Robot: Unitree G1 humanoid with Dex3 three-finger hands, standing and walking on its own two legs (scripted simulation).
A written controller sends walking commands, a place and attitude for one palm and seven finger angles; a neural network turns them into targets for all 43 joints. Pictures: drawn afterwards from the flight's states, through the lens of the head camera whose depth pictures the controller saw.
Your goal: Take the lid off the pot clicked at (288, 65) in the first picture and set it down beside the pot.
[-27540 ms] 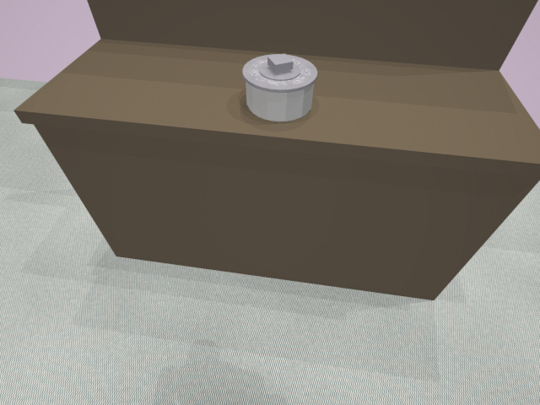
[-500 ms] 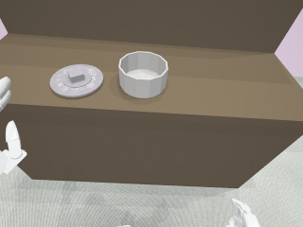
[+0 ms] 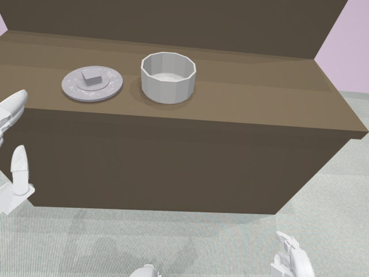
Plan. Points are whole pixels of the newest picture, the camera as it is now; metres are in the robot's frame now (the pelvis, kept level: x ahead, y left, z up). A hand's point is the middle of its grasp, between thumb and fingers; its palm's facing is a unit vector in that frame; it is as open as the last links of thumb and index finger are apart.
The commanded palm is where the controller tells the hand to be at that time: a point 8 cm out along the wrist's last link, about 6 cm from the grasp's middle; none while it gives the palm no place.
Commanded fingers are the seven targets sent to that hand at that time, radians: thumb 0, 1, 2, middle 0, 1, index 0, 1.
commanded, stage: step back with the hand held close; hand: left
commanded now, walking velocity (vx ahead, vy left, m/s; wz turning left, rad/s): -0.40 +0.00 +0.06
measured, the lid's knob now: (91, 76) +0.68 +0.33 +0.03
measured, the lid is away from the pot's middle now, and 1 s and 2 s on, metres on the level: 0.25 0.25 0.25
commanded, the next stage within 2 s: stop stepping back and stand still in 0.10 s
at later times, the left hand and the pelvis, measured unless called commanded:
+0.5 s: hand out of the picture +0.06 +0.26 +0.23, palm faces +0.38 -0.81 -0.45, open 7.4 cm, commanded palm +0.02 +0.32 +0.22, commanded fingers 0.00 0.90 0.90 -0.20 -0.30 -0.20 -0.30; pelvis -0.11 +0.04 +0.00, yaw -1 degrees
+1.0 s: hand out of the picture -0.01 +0.36 +0.23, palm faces +0.51 -0.79 -0.35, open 7.4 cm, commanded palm none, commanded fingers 0.00 0.90 0.90 -0.20 -0.30 -0.20 -0.30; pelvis -0.21 +0.09 +0.00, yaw +1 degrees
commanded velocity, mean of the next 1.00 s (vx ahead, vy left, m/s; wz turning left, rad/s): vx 0.11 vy -0.07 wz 0.01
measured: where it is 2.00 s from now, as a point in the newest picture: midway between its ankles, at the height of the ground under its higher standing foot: outside the picture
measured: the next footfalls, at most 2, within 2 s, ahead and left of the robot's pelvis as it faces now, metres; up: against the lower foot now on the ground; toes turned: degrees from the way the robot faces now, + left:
left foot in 0.12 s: +0.07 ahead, +0.12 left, +0.00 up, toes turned +0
right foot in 0.32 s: -0.03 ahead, -0.11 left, +0.00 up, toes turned +3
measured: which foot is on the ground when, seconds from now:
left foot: up 0.00-0.10, down 0.12-0.70, up 0.72-0.86, down 0.88-1.00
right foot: down 0.00-0.18, up 0.20-0.30, down 0.32-0.56, up 0.58-0.68, down 0.70-0.88, up 0.90-1.00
